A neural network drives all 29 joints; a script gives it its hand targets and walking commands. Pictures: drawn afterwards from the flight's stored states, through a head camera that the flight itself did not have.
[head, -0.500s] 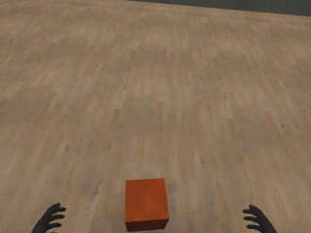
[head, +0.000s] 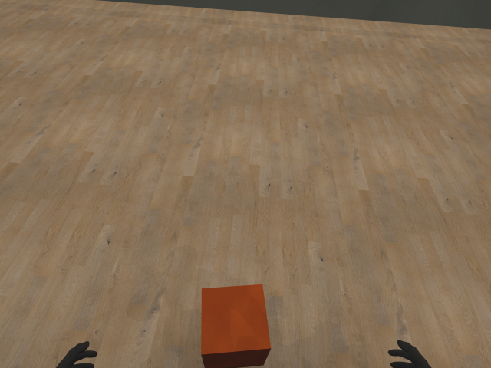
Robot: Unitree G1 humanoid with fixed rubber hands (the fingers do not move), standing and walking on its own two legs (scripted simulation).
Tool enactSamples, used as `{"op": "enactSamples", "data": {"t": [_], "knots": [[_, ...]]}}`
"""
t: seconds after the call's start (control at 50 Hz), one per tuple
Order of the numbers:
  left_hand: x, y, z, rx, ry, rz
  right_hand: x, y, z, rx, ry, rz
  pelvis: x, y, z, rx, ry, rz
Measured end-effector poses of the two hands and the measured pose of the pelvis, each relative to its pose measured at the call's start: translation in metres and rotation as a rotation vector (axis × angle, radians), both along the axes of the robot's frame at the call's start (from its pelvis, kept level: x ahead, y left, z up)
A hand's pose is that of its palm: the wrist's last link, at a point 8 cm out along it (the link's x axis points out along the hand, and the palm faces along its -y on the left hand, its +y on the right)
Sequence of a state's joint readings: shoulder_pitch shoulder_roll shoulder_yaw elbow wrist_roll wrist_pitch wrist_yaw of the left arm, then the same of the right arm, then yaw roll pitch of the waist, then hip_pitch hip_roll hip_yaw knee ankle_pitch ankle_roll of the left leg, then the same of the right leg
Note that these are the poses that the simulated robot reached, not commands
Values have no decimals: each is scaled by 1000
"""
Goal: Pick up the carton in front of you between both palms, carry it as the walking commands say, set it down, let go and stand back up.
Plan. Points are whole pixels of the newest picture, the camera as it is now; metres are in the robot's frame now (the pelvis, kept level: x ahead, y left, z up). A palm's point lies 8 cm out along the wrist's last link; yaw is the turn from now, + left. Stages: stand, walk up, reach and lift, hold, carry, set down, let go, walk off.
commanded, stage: stand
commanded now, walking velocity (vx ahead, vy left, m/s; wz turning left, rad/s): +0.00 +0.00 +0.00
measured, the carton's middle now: (233, 328) +0.36 +0.01 -0.65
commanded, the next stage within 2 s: none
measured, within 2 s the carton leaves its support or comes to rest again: neither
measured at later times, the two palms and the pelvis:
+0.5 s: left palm out of the picture +0.08 +0.30 -0.10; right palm out of the picture +0.08 -0.31 -0.09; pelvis -0.01 +0.00 +0.00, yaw +0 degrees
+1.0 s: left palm out of the picture +0.07 +0.30 -0.10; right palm out of the picture +0.07 -0.32 -0.10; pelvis -0.02 +0.00 +0.01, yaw +0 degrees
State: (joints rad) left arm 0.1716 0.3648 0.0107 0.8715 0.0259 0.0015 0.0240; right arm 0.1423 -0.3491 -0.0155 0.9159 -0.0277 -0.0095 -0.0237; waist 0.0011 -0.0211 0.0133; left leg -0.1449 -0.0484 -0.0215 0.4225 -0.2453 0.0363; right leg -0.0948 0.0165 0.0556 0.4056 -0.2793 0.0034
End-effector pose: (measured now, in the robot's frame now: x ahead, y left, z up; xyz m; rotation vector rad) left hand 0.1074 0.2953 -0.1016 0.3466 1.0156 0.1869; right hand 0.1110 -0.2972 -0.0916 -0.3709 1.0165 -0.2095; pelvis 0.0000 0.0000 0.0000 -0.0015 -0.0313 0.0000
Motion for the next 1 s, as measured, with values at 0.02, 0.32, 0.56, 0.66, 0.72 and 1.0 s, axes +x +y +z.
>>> {"op": "enactSamples", "data": {"t": [0.02, 0.32, 0.56, 0.66, 0.72, 1.0], "knots": [[-2, 0, 0, 1, 4, 1, -1, -1, 0, -1, 3, -1, -1, 0, 0, 0, -1, 0], [-23, 4, -2, 5, 54, 14, -21, -10, -1, -7, 46, -14, -10, -2, 3, -1, -8, -3], [-31, 6, -2, 10, 79, 21, -32, -13, -3, -6, 73, -26, -15, -3, 4, -1, -9, -5], [-32, 7, -2, 12, 85, 23, -34, -15, -3, -6, 80, -29, -16, -4, 5, -1, -10, -6], [-33, 7, -2, 12, 88, 24, -35, -15, -4, -6, 84, -31, -16, -4, 5, -2, -10, -6], [-35, 8, -2, 16, 102, 27, -38, -18, -4, -8, 95, -35, -18, -4, 5, -2, -11, -7]]}}
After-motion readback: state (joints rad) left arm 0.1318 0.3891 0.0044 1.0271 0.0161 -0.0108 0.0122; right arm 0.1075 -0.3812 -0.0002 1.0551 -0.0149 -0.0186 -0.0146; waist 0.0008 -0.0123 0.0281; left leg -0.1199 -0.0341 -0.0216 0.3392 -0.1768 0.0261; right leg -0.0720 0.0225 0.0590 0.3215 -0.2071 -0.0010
